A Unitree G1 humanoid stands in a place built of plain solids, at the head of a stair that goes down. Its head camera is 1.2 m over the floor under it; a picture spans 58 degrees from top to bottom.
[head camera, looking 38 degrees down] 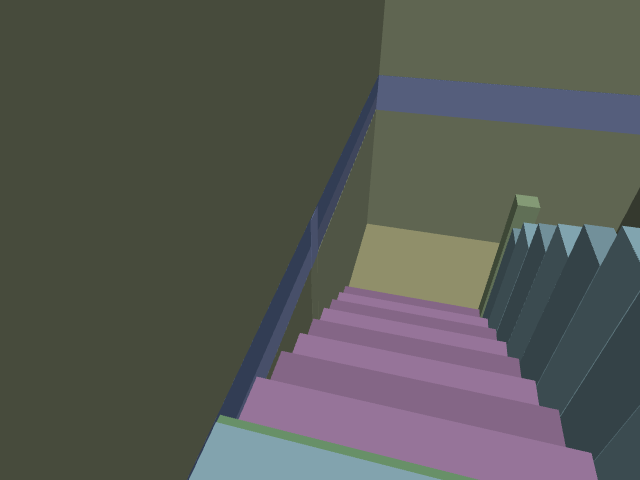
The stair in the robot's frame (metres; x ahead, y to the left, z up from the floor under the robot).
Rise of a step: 0.18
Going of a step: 0.26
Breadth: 1.13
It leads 14 degrees to the right of straight ahead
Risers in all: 9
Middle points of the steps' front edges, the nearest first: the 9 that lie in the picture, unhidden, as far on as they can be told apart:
0.56 -0.25 0.00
0.81 -0.31 -0.18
1.06 -0.38 -0.35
1.31 -0.44 -0.53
1.56 -0.51 -0.71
1.81 -0.57 -0.89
2.07 -0.64 -1.06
2.32 -0.70 -1.24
2.57 -0.77 -1.42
